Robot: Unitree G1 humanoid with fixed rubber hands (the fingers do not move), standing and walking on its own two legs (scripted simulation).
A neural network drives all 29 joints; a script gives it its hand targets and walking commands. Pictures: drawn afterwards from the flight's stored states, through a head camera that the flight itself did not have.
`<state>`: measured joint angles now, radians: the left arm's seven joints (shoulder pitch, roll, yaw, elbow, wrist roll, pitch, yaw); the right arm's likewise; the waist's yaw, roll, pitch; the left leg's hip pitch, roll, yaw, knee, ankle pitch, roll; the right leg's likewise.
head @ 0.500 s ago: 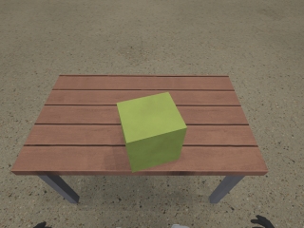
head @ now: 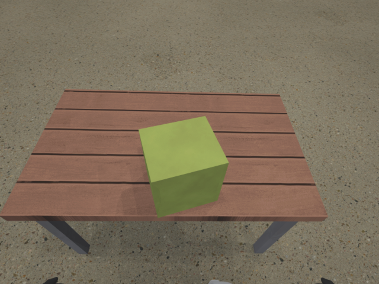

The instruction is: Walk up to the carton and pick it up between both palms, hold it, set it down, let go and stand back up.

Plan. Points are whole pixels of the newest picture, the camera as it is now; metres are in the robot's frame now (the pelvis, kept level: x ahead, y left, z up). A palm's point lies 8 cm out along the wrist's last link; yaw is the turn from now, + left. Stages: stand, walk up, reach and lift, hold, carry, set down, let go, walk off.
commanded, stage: walk up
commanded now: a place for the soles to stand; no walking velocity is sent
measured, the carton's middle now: (181, 167) +0.44 +0.02 -0.08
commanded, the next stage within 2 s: reach and lift in 0.80 s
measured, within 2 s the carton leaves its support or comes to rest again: neither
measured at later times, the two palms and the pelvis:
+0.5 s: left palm out of the picture +0.09 +0.30 -0.09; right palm out of the picture +0.11 -0.31 -0.08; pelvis +0.00 +0.00 +0.00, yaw +0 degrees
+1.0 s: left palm out of the picture +0.14 +0.30 -0.07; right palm out of the picture +0.14 -0.31 -0.08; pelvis -0.01 +0.00 +0.00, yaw +0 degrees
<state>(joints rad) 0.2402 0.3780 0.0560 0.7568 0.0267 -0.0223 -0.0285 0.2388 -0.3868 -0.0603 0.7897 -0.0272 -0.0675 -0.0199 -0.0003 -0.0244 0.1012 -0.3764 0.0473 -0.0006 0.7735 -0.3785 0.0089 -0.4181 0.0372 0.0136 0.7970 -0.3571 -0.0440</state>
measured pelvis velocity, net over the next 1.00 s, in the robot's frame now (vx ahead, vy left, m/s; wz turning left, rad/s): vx -0.01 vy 0.00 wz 0.01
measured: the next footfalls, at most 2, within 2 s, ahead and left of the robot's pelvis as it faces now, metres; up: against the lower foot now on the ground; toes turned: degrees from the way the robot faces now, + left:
none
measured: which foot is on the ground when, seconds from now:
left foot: down 0.00-1.00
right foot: down 0.00-1.00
